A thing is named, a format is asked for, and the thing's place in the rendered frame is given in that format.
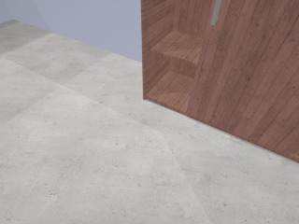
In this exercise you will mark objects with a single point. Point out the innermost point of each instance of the handle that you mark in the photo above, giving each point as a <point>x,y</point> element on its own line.
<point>216,12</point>

